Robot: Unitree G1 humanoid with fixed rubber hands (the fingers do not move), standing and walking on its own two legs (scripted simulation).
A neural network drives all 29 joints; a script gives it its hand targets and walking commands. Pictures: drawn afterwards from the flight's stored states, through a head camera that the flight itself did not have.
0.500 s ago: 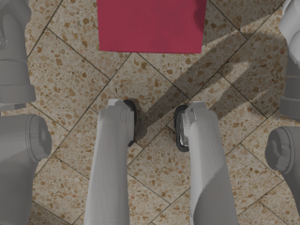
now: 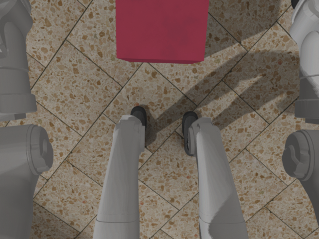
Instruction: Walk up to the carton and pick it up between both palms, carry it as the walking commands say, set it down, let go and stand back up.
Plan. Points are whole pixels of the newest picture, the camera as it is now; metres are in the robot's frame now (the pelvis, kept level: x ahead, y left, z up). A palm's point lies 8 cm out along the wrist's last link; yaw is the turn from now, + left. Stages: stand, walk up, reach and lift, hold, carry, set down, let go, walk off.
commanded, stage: let go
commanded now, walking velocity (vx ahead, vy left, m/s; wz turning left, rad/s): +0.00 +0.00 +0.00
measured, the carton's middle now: (161, 31) +0.55 +0.03 -0.49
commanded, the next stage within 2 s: stand in 1.28 s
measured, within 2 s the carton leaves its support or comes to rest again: neither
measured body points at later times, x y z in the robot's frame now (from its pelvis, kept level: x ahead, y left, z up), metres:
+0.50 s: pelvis +0.02 +0.00 +0.07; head +0.23 +0.00 +0.46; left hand +0.37 +0.25 -0.01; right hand +0.36 -0.23 -0.01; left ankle +0.12 +0.13 -0.58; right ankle +0.10 -0.11 -0.58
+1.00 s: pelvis +0.10 +0.00 +0.14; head +0.15 +0.00 +0.59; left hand +0.28 +0.24 +0.07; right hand +0.28 -0.24 +0.07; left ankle +0.12 +0.13 -0.58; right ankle +0.10 -0.11 -0.58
